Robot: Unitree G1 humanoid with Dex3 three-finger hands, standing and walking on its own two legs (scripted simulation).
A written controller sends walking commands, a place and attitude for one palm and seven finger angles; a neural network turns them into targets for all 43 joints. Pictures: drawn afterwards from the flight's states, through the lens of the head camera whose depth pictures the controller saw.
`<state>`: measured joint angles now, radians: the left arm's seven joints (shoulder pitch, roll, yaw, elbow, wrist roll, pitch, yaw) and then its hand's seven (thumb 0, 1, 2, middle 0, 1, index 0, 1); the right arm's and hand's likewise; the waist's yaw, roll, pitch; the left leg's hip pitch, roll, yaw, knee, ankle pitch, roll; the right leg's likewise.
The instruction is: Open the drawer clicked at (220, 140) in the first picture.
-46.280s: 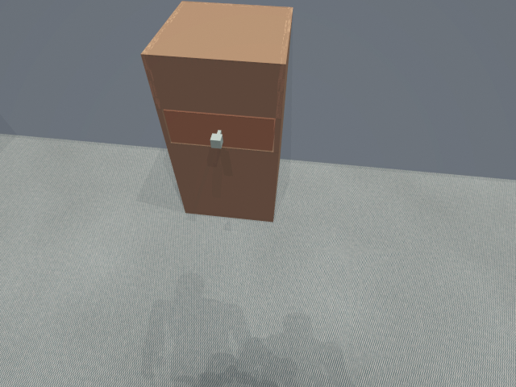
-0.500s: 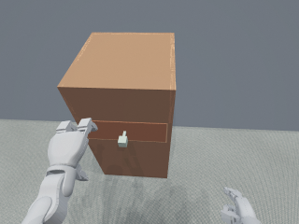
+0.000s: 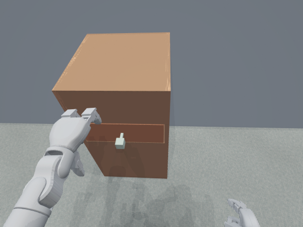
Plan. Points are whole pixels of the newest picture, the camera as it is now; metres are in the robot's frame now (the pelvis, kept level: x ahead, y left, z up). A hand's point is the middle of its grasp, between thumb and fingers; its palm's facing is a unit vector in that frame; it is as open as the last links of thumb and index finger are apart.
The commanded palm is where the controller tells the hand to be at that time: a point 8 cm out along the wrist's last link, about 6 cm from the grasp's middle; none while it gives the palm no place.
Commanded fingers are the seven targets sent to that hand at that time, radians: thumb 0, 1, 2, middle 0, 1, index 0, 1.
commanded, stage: raise the hand with hooked fingers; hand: left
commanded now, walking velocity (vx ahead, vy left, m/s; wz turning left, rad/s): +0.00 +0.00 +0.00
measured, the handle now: (121, 140) +0.50 +0.21 -0.23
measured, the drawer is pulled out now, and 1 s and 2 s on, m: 0.00 0.00 0.00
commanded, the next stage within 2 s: move the hooked fingers above the handle in 0.16 s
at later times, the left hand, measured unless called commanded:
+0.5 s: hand (91, 144) +0.32 +0.21 +0.03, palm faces -0.04 -0.11 -0.99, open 13.8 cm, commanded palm +0.30 +0.23 +0.09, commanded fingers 0.00 -0.50 0.30 -0.30 -1.20 -0.30 -1.20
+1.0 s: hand (104, 141) +0.38 +0.21 -0.04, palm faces +0.02 -0.07 -1.00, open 13.8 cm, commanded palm +0.35 +0.22 +0.01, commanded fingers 0.00 -0.50 0.30 -0.30 -1.20 -0.30 -1.20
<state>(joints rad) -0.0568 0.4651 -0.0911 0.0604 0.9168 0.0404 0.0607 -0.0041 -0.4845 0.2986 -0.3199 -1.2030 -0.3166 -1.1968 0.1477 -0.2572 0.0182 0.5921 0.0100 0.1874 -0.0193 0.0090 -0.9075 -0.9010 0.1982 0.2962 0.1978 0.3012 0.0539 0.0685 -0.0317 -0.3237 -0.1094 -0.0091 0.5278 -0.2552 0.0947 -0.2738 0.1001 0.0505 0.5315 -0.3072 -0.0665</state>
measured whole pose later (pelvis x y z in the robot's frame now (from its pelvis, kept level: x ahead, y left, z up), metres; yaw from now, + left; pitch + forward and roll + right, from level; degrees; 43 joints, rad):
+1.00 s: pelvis +0.02 +0.00 -0.04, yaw -1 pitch +16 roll -1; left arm -0.26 0.36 -0.08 0.55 1.08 -0.04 0.41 0.00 -0.48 0.30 -0.32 -1.20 -0.32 -1.20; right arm 0.23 -0.25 -0.05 0.63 -0.01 0.18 -0.02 0.01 -0.91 -0.90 0.20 0.30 0.20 0.30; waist 0.00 0.05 -0.18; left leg -0.71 -0.09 0.01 0.85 -0.41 0.09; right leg -0.65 0.13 0.03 0.83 -0.45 -0.07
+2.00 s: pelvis -0.03 +0.00 -0.12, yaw -3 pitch +31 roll -4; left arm -0.78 0.42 0.03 1.15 1.12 0.07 0.60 0.00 -0.48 0.30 -0.34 -1.24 -0.34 -1.22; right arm 0.27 -0.23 -0.02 0.70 -0.04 0.12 0.03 0.00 -0.91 -0.90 0.20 0.30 0.20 0.30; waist -0.13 0.08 -0.22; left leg -1.32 -0.06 0.01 1.30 -0.51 0.10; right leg -1.25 0.16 -0.04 1.25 -0.54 -0.06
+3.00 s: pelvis -0.03 +0.00 -0.12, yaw -3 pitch +30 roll -3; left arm -0.72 0.41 0.03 1.14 1.13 0.06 0.62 0.00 -0.48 0.30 -0.34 -1.23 -0.32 -1.21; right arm 0.26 -0.25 -0.01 0.68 -0.03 0.14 0.01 0.00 -0.91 -0.90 0.20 0.30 0.20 0.30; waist -0.12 0.07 -0.21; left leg -1.29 -0.05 0.03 1.28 -0.52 0.10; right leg -1.23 0.16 -0.02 1.24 -0.55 -0.07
